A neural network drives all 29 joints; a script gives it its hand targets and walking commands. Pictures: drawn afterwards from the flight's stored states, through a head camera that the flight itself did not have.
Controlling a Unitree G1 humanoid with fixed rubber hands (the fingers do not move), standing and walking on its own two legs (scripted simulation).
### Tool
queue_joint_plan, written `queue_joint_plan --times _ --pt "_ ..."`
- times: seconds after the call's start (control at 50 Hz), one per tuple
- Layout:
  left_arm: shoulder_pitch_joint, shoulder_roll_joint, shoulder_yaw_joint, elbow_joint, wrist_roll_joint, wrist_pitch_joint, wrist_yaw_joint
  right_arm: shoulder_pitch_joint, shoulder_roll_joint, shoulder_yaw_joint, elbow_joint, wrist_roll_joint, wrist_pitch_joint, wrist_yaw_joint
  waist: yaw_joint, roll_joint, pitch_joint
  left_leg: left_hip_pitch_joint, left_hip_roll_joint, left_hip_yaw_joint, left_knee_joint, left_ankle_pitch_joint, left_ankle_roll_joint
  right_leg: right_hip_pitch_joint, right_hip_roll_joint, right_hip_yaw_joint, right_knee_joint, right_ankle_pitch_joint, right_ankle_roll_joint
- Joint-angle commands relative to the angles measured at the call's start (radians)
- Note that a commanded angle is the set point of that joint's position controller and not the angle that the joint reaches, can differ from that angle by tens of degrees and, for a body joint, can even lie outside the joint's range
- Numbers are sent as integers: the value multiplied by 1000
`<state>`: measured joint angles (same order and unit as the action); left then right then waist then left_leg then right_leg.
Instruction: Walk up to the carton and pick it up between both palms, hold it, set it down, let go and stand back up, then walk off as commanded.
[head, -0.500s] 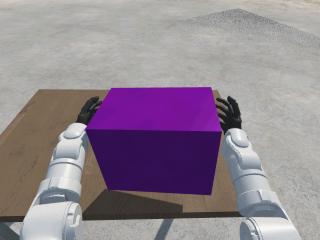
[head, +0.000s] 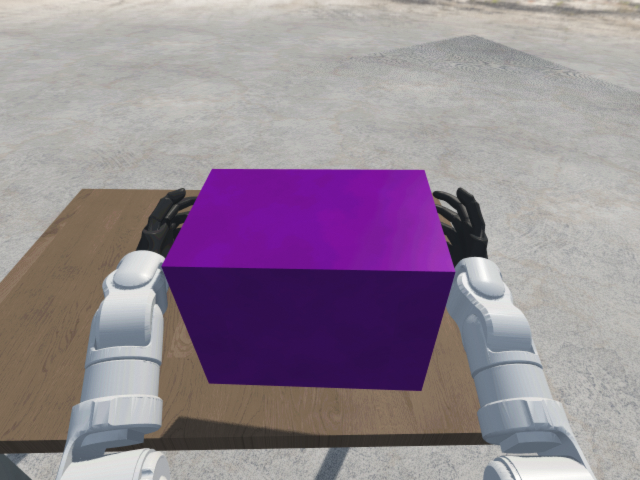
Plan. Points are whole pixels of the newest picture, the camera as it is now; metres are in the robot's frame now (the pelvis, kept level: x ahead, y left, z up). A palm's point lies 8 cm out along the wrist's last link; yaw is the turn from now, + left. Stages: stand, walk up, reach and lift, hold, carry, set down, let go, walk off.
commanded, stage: reach and lift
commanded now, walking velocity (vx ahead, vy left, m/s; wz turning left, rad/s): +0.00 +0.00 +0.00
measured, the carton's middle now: (315, 278) +0.36 +0.00 +0.12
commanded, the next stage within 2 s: hold in 0.34 s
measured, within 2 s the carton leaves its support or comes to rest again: neither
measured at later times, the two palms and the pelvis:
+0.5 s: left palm (175, 242) +0.38 +0.17 +0.17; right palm (469, 244) +0.37 -0.20 +0.17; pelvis +0.00 -0.01 +0.00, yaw +0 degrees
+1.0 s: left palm (144, 252) +0.31 +0.18 +0.21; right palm (485, 247) +0.32 -0.19 +0.21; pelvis -0.03 -0.01 +0.00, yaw +0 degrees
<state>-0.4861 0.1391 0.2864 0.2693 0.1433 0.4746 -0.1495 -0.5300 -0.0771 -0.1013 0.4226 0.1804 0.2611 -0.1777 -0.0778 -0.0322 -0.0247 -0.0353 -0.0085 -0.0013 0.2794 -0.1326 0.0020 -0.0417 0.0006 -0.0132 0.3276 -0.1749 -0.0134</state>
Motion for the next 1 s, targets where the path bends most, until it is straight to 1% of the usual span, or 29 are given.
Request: queue_joint_plan --times 0.0,0.06,0.08,0.12,0.16,0.22,0.24,0.28,0.32,0.34,0.36,0.38,0.42,0.44,0.46,0.5,0.52,0.54,0.58,0.64,0.7,0.74,0.82,0.84,0.86,0.9,0.92,0.94,0.98 --pt "-558 -395 -152 -39 28 46 -110 -556 364 296 -100 15 16 237 130 -43 -101 8 -20 35 -95 16 46 -14 29 -32 -129 -98 5" --pt "-666 -417 -209 -163 -6 21 -80 -692 366 289 -215 9 -20 263 133 -30 -214 6 -2 32 -101 11 44 -13 41 -57 -99 -99 6" --pt "-672 -401 -202 -84 -9 29 -90 -676 392 275 -130 -9 -7 260 101 -22 -159 -2 -20 46 -89 -25 47 -55 26 -43 -121 -137 13" --pt "-723 -415 -217 -109 -35 -2 -79 -714 468 300 -183 -14 -27 257 122 -63 -220 -10 -20 56 -89 -2 53 -20 21 -38 -114 -116 25" --pt "-772 -473 -322 -199 -80 -18 -37 -777 484 348 -250 8 -62 274 130 4 -362 48 -3 42 -76 22 37 -48 35 -51 -90 -94 14" --pt "-684 -439 -262 -91 -34 12 -37 -702 431 302 -125 -16 -39 275 121 3 -272 38 -6 43 -85 -7 38 -75 26 -40 -113 -127 19" --pt "-653 -393 -231 -50 -27 21 -46 -686 448 317 -109 -26 -19 269 139 -74 -273 27 -9 43 -82 -20 56 -52 26 -37 -117 -119 30" --pt "-649 -401 -174 -40 23 41 -53 -651 415 277 -51 -42 -13 273 133 -27 -251 36 -19 55 -82 1 57 -55 22 -38 -115 -113 29" --pt "-597 -395 -170 -91 31 67 -61 -636 398 295 -55 -16 5 267 139 -22 -243 59 -19 44 -76 67 52 -32 28 -42 -105 0 31" --pt "-578 -358 -145 -85 28 73 -70 -618 417 338 -97 -5 15 261 157 -71 -271 63 -19 52 -71 102 61 7 26 -31 -104 50 42" --pt "-561 -373 -172 -138 17 78 -69 -602 398 351 -130 21 2 257 149 -44 -295 65 -21 48 -62 150 47 16 32 -38 -82 127 46" --pt "-551 -383 -194 -219 13 74 -64 -600 401 379 -182 42 0 245 151 -54 -375 120 -24 43 -24 257 39 56 47 -46 -55 288 49" --pt "-492 -412 -282 -335 -28 70 -62 -592 409 447 -269 101 2 228 107 -38 -464 171 -33 31 20 397 10 124 46 -47 -22 508 59" --pt "-502 -417 -323 -413 -43 61 -55 -592 425 494 -347 135 -7 215 111 -22 -543 188 -45 35 48 461 3 177 43 -40 -2 636 66" --pt "-489 -436 -354 -399 -64 75 -54 -618 430 495 -375 140 1 198 83 -6 -534 191 -51 29 56 488 -8 175 37 -31 0 688 74" --pt "-446 -470 -383 -435 -65 90 -58 -602 422 517 -435 163 -3 186 79 17 -550 221 -48 31 66 504 -15 191 42 -34 -3 681 63" --pt "-460 -438 -388 -438 -73 91 -57 -616 410 514 -477 152 -5 172 82 -16 -529 198 -51 26 70 487 -10 182 44 -38 -2 674 71" --pt "-440 -422 -380 -421 -61 103 -67 -555 407 493 -422 129 14 169 52 -5 -488 188 -49 20 60 452 -16 169 32 -35 0 669 71" --pt "-414 -411 -357 -403 -44 126 -85 -555 373 474 -403 140 35 157 43 -7 -389 193 -48 18 49 428 -11 132 42 -43 -22 596 64" --pt "-436 -399 -331 -437 -22 142 -96 -571 355 468 -422 143 53 157 76 -10 -381 192 -43 28 32 403 -10 128 40 -43 -38 521 60" --pt "-479 -404 -321 -388 -16 164 -100 -602 339 415 -339 115 82 169 67 -1 -296 153 -28 27 9 310 -16 66 47 -46 -62 358 40" --pt "-494 -439 -363 -450 -38 171 -92 -590 329 407 -383 125 78 183 48 16 -301 137 -17 15 -8 297 -14 79 55 -60 -57 321 25" --pt "-607 -411 -243 -233 25 196 -105 -679 347 338 -173 63 109 218 83 -5 -151 23 -9 35 -86 6 23 -8 45 -50 -111 -51 5" --pt "-639 -421 -261 -296 4 191 -103 -709 349 325 -257 63 87 226 87 -2 -220 13 -11 38 -82 31 30 13 54 -52 -98 -18 6" --pt "-636 -409 -234 -200 17 197 -110 -703 346 303 -168 37 98 235 85 12 -176 -35 -1 37 -110 -75 43 0 52 -50 -102 -98 5" --pt "-679 -390 -190 -120 24 192 -118 -725 360 269 -128 7 106 249 91 -14 -127 -98 -2 41 -136 -135 65 11 53 -51 -110 -144 13" --pt "-728 -388 -177 -163 37 178 -116 -764 377 246 -121 0 96 265 108 0 -175 -106 -5 50 -142 -132 71 7 47 -50 -100 -181 11" --pt "-720 -391 -176 -98 44 189 -116 -779 366 220 -115 -28 89 271 92 12 -148 -143 1 39 -158 -197 83 15 56 -51 -88 -191 12" --pt "-749 -369 -154 -57 40 176 -124 -798 390 231 -113 -36 78 275 102 -43 -182 -108 -20 61 -121 -186 89 -23 32 -32 -117 -262 7"
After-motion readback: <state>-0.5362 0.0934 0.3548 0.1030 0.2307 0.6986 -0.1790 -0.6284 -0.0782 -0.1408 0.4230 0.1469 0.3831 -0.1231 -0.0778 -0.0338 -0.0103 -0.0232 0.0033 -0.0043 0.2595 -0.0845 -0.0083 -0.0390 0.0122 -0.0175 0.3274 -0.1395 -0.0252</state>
